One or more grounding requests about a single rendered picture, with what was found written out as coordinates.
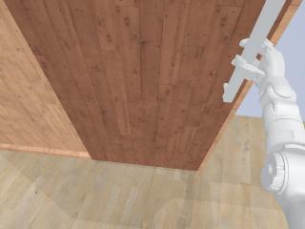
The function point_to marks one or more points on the wardrobe door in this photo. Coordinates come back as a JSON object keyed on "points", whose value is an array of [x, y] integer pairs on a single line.
{"points": [[142, 81], [30, 112]]}

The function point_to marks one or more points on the robot right hand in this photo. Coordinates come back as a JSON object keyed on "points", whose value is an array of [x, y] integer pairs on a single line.
{"points": [[272, 64]]}

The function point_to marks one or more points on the robot right upper arm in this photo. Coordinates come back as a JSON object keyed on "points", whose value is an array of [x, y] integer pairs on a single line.
{"points": [[283, 174]]}

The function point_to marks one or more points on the handle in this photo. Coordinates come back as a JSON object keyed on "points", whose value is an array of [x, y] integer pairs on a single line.
{"points": [[262, 27]]}

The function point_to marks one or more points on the right robot forearm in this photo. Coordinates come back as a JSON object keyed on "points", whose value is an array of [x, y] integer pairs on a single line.
{"points": [[281, 118]]}

